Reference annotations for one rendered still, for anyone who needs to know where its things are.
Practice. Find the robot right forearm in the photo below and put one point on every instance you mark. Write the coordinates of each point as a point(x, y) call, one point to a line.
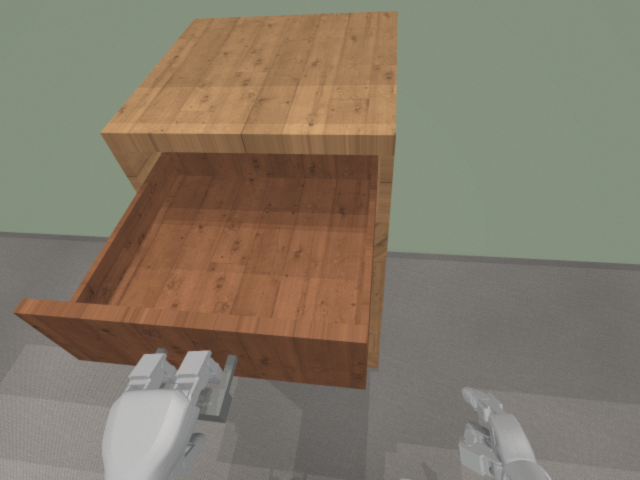
point(523, 470)

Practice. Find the robot left hand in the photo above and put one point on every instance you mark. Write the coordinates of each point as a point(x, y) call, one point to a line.
point(149, 430)

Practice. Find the handle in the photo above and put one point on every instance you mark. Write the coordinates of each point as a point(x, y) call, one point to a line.
point(214, 403)

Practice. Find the cabinet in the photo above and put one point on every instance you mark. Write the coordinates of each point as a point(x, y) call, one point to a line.
point(288, 84)

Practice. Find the drawer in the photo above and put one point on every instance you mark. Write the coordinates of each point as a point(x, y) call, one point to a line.
point(268, 257)

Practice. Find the robot right hand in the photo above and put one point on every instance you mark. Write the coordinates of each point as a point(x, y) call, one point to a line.
point(488, 451)

